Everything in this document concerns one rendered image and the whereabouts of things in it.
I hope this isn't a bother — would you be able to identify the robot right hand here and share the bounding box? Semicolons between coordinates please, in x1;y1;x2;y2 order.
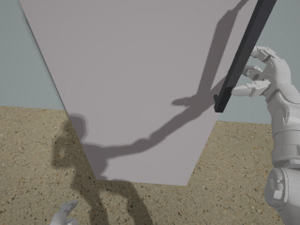
231;46;292;98

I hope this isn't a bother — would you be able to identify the fridge door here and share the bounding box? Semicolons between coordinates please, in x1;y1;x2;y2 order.
19;0;258;186

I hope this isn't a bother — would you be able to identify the handle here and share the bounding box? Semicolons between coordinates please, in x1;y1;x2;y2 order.
214;0;277;113

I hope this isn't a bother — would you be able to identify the robot right forearm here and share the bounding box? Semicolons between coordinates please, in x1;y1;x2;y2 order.
265;83;300;171

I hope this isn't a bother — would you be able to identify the robot right upper arm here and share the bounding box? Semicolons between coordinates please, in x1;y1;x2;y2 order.
263;167;300;225

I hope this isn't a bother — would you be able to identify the robot left hand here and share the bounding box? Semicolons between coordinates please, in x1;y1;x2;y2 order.
49;199;79;225

